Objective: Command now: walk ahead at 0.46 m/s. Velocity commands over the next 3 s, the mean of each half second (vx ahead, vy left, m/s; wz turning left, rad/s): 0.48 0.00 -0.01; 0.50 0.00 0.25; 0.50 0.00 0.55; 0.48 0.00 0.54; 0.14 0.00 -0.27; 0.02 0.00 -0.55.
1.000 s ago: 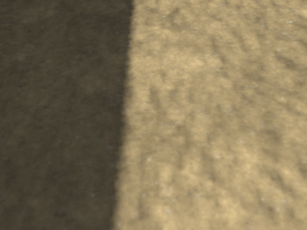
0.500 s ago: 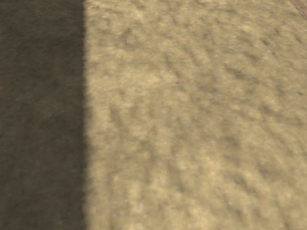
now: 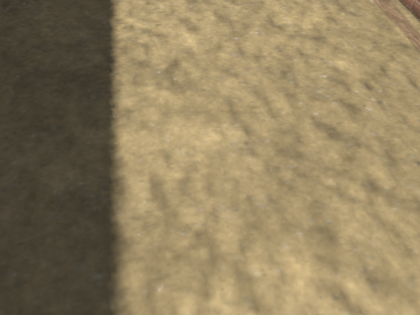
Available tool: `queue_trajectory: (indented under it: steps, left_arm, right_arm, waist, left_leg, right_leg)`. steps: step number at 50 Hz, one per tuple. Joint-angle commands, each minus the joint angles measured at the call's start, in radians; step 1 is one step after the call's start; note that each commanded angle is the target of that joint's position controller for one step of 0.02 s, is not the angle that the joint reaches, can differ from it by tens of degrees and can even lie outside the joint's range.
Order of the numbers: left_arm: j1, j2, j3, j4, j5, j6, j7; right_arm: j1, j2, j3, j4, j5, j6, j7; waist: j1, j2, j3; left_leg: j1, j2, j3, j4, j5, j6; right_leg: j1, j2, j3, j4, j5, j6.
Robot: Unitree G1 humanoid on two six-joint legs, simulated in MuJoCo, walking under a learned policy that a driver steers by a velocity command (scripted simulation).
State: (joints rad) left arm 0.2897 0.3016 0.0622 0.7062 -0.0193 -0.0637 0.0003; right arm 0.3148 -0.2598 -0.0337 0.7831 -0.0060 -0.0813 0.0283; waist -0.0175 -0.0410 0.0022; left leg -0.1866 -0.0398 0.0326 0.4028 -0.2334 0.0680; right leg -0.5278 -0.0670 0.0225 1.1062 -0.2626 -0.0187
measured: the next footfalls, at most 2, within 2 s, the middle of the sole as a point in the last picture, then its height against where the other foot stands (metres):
right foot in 0.34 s outside the picture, level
left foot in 0.88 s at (173, 270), level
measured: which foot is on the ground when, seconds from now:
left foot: down 0.00-0.36, up 0.38-0.86, down 0.88-1.00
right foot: up 0.00-0.32, down 0.34-0.88, up 0.90-1.00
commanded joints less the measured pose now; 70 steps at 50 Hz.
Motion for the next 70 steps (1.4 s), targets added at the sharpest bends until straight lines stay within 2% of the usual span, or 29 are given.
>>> queue_trajectory:
  steps: [1, 6, 11, 14, 16, 17, 18, 19, 20, 22, 26, 30, 34, 39, 41, 43, 44, 45, 46, 47, 49, 51, 53, 59, 64, 67, 68, 69, 70]
  left_arm:
    - [-0.033, 0.060, 0.017, -0.071, 0.013, -0.008, -0.002]
    - [-0.216, 0.011, -0.009, -0.121, 0.011, -0.026, -0.015]
    - [-0.350, 0.018, -0.013, -0.164, -0.002, -0.039, -0.050]
    - [-0.323, 0.053, -0.001, -0.166, 0.001, -0.042, -0.060]
    - [-0.118, 0.117, 0.033, -0.113, 0.004, -0.037, -0.046]
    - [0.060, 0.164, 0.050, -0.074, 0.009, -0.032, -0.032]
    - [0.153, 0.272, 0.072, -0.053, 0.030, -0.031, -0.029]
    - [0.179, 0.178, 0.051, -0.044, 0.018, -0.029, -0.030]
    - [0.097, 0.135, 0.032, -0.045, 0.012, -0.026, -0.026]
    - [-0.027, 0.092, 0.016, -0.048, 0.016, -0.024, -0.027]
    - [-0.079, 0.078, 0.015, -0.024, 0.019, -0.052, -0.034]
    - [-0.037, 0.110, 0.021, 0.018, 0.017, -0.052, -0.019]
    - [0.017, 0.147, 0.028, 0.052, 0.015, -0.044, -0.011]
    - [0.058, 0.162, 0.037, 0.101, 0.006, -0.017, -0.003]
    - [0.037, 0.178, 0.043, 0.100, 0.005, -0.002, 0.004]
    - [0.009, 0.180, 0.041, 0.085, 0.011, 0.017, 0.018]
    - [0.028, 0.147, 0.023, 0.057, 0.031, 0.016, 0.029]
    - [0.140, 0.014, -0.022, 0.015, 0.051, -0.013, 0.010]
    - [0.069, 0.101, -0.008, 0.027, 0.021, -0.048, -0.006]
    - [-0.026, 0.146, 0.003, -0.006, -0.014, -0.069, -0.016]
    - [-0.100, 0.133, 0.001, -0.024, 0.017, -0.083, -0.006]
    - [-0.079, 0.128, 0.007, -0.032, 0.033, -0.065, -0.004]
    - [-0.068, 0.102, 0.002, -0.033, 0.038, -0.046, -0.002]
    - [-0.279, 0.050, -0.018, -0.087, 0.030, -0.045, -0.007]
    - [-0.342, 0.094, 0.000, -0.111, 0.015, -0.062, -0.023]
    - [-0.210, 0.131, 0.026, -0.079, 0.015, -0.074, -0.018]
    - [-0.089, 0.166, 0.041, -0.064, 0.030, -0.079, -0.010]
    - [0.043, 0.245, 0.062, -0.051, 0.046, -0.072, -0.002]
    - [0.086, 0.231, 0.064, -0.020, 0.023, -0.058, -0.013]
  right_arm:
    - [-0.023, -0.144, -0.034, -0.058, 0.005, -0.022, -0.011]
    - [0.039, -0.170, -0.038, -0.021, 0.016, -0.009, -0.027]
    - [0.119, -0.189, -0.043, 0.025, 0.028, 0.011, -0.031]
    - [0.118, -0.212, -0.053, 0.035, 0.028, 0.025, -0.036]
    - [0.095, -0.225, -0.054, 0.030, 0.022, 0.038, -0.041]
    - [0.093, -0.198, -0.040, 0.012, 0.009, 0.039, -0.045]
    - [0.226, -0.058, 0.002, -0.020, 0.001, 0.020, -0.034]
    - [0.197, -0.110, -0.005, 0.003, 0.018, -0.004, -0.027]
    - [0.078, -0.188, -0.029, -0.034, 0.050, -0.016, -0.020]
    - [-0.028, -0.170, -0.025, -0.061, 0.035, -0.023, -0.022]
    - [0.038, -0.111, -0.020, -0.035, 0.019, 0.019, -0.028]
    - [-0.108, -0.096, -0.014, -0.080, 0.006, 0.016, -0.030]
    - [-0.233, -0.073, -0.002, -0.105, 0.022, 0.002, -0.007]
    - [-0.322, -0.095, -0.008, -0.165, 0.028, 0.004, 0.021]
    - [-0.287, -0.114, -0.018, -0.173, 0.022, 0.005, 0.029]
    - [-0.073, -0.181, -0.061, -0.127, 0.021, 0.011, 0.023]
    - [0.096, -0.263, -0.093, -0.098, 0.025, 0.019, 0.009]
    - [0.110, -0.357, -0.109, -0.100, 0.031, 0.017, 0.008]
    - [0.138, -0.252, -0.083, -0.111, 0.034, 0.014, 0.009]
    - [0.096, -0.214, -0.072, -0.114, 0.023, 0.010, 0.005]
    - [-0.016, -0.180, -0.063, -0.139, 0.018, 0.010, -0.001]
    - [-0.060, -0.158, -0.055, -0.163, 0.006, 0.012, -0.006]
    - [-0.056, -0.169, -0.059, -0.160, 0.015, 0.010, -0.016]
    - [0.020, -0.205, -0.072, -0.126, 0.026, 0.024, -0.046]
    - [0.072, -0.196, -0.074, -0.099, 0.035, 0.040, -0.052]
    - [0.039, -0.176, -0.071, -0.108, 0.030, 0.051, -0.051]
    - [0.030, -0.127, -0.053, -0.123, 0.022, 0.048, -0.046]
    - [0.118, -0.065, -0.033, -0.144, 0.026, 0.042, -0.046]
    - [0.180, -0.090, -0.027, -0.159, 0.041, 0.035, -0.047]
  waist:
    - [0.008, 0.111, 0.052]
    - [-0.047, 0.099, 0.081]
    - [-0.077, 0.092, 0.114]
    - [-0.032, 0.117, 0.069]
    - [0.089, 0.135, -0.081]
    - [0.164, 0.110, -0.219]
    - [0.105, -0.150, -0.393]
    - [0.138, -0.175, -0.465]
    - [0.132, -0.117, -0.263]
    - [0.067, 0.010, -0.066]
    - [-0.017, -0.030, -0.015]
    - [0.015, -0.008, 0.043]
    - [0.077, -0.002, 0.059]
    - [0.093, 0.004, 0.080]
    - [0.062, -0.017, 0.046]
    - [-0.054, -0.011, -0.095]
    - [-0.113, 0.086, -0.212]
    - [-0.018, 0.341, -0.311]
    - [-0.085, 0.236, -0.378]
    - [-0.095, 0.189, -0.235]
    - [-0.036, 0.042, -0.094]
    - [0.016, 0.081, -0.072]
    - [0.032, 0.086, -0.052]
    - [-0.039, 0.113, 0.003]
    - [-0.049, 0.136, 0.003]
    - [0.030, 0.166, -0.040]
    - [0.088, 0.126, -0.152]
    - [0.091, -0.071, -0.308]
    - [0.070, -0.289, -0.345]
  left_leg:
    - [0.091, 0.245, -0.272, -0.283, 0.062, 0.157]
    - [0.087, 0.208, -0.133, -0.295, 0.235, 0.132]
    - [0.196, 0.268, -0.130, -0.258, 0.270, 0.126]
    - [0.292, 0.292, -0.125, -0.154, 0.523, 0.099]
    - [0.278, 0.246, -0.079, 0.109, 0.847, 0.066]
    - [0.092, 0.210, -0.063, 0.359, 0.691, 0.036]
    - [-0.341, 0.030, -0.040, 0.782, 0.081, -0.040]
    - [-0.471, -0.015, -0.182, 0.914, -0.325, -0.039]
    - [-0.563, 0.049, -0.172, 0.957, -0.275, -0.031]
    - [-0.525, 0.137, -0.114, 0.842, -0.118, -0.034]
    - [-0.392, 0.188, -0.105, 0.723, -0.020, -0.073]
    - [-0.463, 0.192, -0.090, 0.482, 0.190, -0.100]
    - [-0.412, 0.151, -0.048, 0.255, 0.368, -0.082]
    - [-0.495, 0.123, -0.068, 0.165, 0.245, -0.021]
    - [-0.426, 0.084, -0.024, 0.156, 0.143, 0.011]
    - [-0.120, -0.003, 0.041, 0.124, 0.133, 0.059]
    - [0.185, 0.111, -0.150, 0.137, 0.182, 0.118]
    - [0.538, 0.344, -0.709, 0.035, -0.009, 0.317]
    - [0.603, 0.366, -0.855, -0.083, -0.142, 0.322]
    - [0.507, 0.337, -0.708, -0.099, -0.084, 0.273]
    - [0.244, 0.264, -0.513, -0.113, 0.142, 0.227]
    - [0.113, 0.223, -0.447, -0.154, 0.276, 0.228]
    - [0.035, 0.206, -0.390, -0.177, 0.342, 0.237]
    - [-0.079, 0.117, -0.295, -0.172, 0.228, 0.156]
    - [0.040, 0.166, -0.425, -0.073, 0.149, 0.128]
    - [0.056, 0.143, -0.455, 0.060, 0.235, 0.090]
    - [-0.015, 0.092, -0.403, 0.252, 0.215, 0.058]
    - [-0.295, -0.036, -0.267, 0.578, -0.060, -0.015]
    - [-0.530, -0.038, -0.215, 0.793, -0.374, -0.040]
  right_leg:
    - [-0.220, -0.061, 0.033, -0.057, 0.127, 0.022]
    - [-0.164, -0.028, -0.012, -0.396, 0.339, 0.046]
    - [-0.141, 0.005, -0.017, -0.563, 0.355, 0.012]
    - [-0.061, 0.042, -0.033, -0.605, 0.241, -0.036]
    - [0.234, 0.102, -0.086, -0.630, 0.217, -0.092]
    - [0.557, 0.002, 0.011, -0.577, 0.237, -0.142]
    - [0.980, -0.283, 0.504, -0.598, 0.066, -0.311]
    - [1.000, -0.333, 0.759, -0.766, -0.065, -0.335]
    - [0.855, -0.293, 0.598, -0.796, -0.096, -0.275]
    - [0.545, -0.209, 0.367, -0.857, 0.064, -0.232]
    - [0.324, -0.144, 0.196, -0.964, 0.229, -0.242]
    - [0.326, -0.109, 0.092, -0.997, 0.291, -0.227]
    - [0.382, -0.112, 0.000, -1.005, 0.261, -0.188]
    - [0.600, -0.197, -0.032, -0.932, 0.325, -0.156]
    - [0.646, -0.201, -0.061, -0.835, 0.561, -0.130]
    - [0.595, -0.143, -0.137, -0.524, 0.850, -0.079]
    - [0.374, -0.097, -0.164, -0.220, 0.628, -0.037]
    - [-0.088, 0.123, -0.102, 0.131, -0.204, 0.036]
    - [-0.217, 0.110, 0.082, 0.242, -0.305, 0.025]
    - [-0.285, 0.061, 0.087, 0.239, -0.220, 0.005]
    - [-0.218, -0.010, 0.068, 0.087, -0.092, 0.005]
    - [-0.116, -0.030, 0.072, 0.007, -0.047, 0.025]
    - [-0.096, -0.027, 0.051, -0.068, -0.026, 0.057]
    - [0.001, 0.047, 0.028, -0.484, 0.332, 0.093]
    - [0.048, 0.073, 0.073, -0.619, 0.294, 0.059]
    - [0.237, 0.073, 0.047, -0.689, 0.214, 0.000]
    - [0.459, -0.023, 0.119, -0.667, 0.200, -0.053]
    - [0.823, -0.243, 0.432, -0.672, 0.098, -0.174]
    - [0.914, -0.369, 0.776, -0.770, -0.152, -0.258]
Over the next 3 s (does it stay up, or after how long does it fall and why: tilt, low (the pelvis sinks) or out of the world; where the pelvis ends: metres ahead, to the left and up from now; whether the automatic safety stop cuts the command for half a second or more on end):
stays up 1.19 0.36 0.00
